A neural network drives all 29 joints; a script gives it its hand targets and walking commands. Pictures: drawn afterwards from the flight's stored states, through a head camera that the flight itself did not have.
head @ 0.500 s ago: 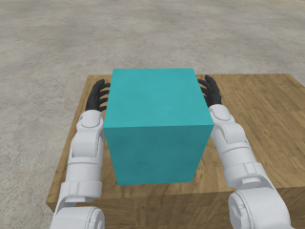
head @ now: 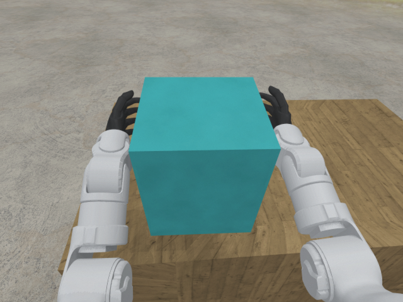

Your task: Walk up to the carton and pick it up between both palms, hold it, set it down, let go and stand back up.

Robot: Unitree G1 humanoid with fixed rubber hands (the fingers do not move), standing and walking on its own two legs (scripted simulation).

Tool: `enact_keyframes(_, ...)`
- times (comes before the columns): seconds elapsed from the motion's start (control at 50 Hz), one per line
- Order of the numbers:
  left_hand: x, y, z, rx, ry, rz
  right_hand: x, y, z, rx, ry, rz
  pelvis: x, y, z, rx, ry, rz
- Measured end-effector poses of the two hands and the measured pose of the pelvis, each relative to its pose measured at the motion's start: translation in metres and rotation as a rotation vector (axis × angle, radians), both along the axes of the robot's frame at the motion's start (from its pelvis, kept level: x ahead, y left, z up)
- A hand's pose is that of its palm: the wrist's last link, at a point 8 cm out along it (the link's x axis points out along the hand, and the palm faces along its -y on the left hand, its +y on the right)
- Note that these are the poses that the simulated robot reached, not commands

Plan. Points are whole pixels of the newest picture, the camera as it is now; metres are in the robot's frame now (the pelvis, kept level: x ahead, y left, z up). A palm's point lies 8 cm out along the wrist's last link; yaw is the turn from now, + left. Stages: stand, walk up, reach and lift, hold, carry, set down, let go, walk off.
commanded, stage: reach and lift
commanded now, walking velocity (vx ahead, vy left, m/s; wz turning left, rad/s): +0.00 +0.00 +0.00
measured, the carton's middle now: (200, 158) +0.38 +0.02 +0.14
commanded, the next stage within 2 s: hold in 0.70 s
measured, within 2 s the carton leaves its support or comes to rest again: neither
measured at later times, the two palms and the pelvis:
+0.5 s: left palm (115, 129) +0.37 +0.17 +0.21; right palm (281, 124) +0.39 -0.13 +0.22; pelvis +0.00 +0.00 +0.00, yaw +0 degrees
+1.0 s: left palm (114, 120) +0.37 +0.17 +0.23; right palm (284, 114) +0.39 -0.13 +0.24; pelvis +0.00 +0.00 +0.00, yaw +0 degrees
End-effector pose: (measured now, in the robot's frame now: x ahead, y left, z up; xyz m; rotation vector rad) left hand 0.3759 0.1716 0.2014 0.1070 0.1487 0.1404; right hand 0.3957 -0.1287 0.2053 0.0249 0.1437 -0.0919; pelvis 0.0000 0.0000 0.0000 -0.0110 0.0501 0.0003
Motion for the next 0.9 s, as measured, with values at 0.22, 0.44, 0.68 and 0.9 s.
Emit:
enact_keyframes(0.22, 0.005, -0.003, 0.003, -0.005, 0.013, 0.000, 0.005, -0.003, -0.002, 0.041, 0.013, -0.004, 0.007, -0.002, 0.000, 0.002, 0.009, 0.000)
enact_keyframes(0.44, -0.005, -0.001, 0.010, -0.013, 0.013, -0.001, -0.005, -0.001, 0.009, 0.049, 0.010, -0.007, 0.003, 0.000, 0.000, 0.000, 0.000, 0.000)
enact_keyframes(0.68, -0.017, 0.002, 0.027, -0.012, -0.015, 0.000, -0.015, 0.002, 0.032, 0.034, -0.021, -0.001, -0.004, 0.001, -0.001, -0.001, -0.014, -0.001)
enact_keyframes(0.9, -0.010, 0.002, 0.030, -0.017, -0.003, -0.007, -0.009, 0.002, 0.034, 0.012, -0.011, -0.002, -0.002, 0.000, 0.000, 0.000, -0.009, -0.001)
